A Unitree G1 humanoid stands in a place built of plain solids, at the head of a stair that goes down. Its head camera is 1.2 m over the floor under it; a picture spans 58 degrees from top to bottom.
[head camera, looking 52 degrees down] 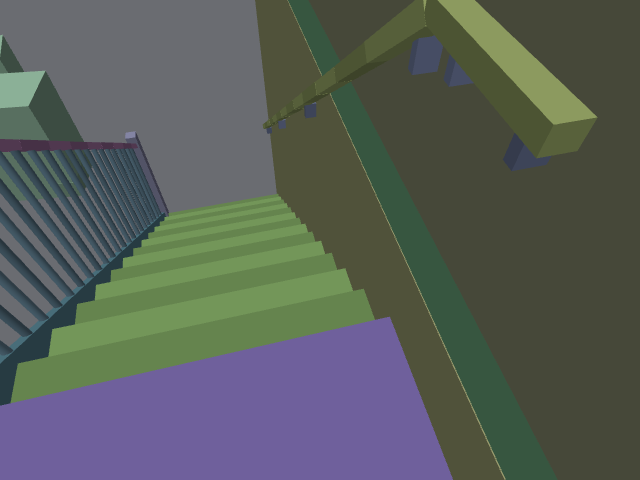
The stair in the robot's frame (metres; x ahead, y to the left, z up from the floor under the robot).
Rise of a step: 0.18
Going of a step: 0.22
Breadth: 1.20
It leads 14 degrees to the left of straight ahead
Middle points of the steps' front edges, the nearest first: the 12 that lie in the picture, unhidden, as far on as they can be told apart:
0.49 0.37 0.00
0.70 0.42 -0.18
0.91 0.47 -0.35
1.13 0.52 -0.53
1.34 0.58 -0.70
1.55 0.63 -0.88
1.76 0.68 -1.06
1.97 0.73 -1.23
2.18 0.79 -1.41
2.39 0.84 -1.59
2.61 0.89 -1.76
2.82 0.94 -1.94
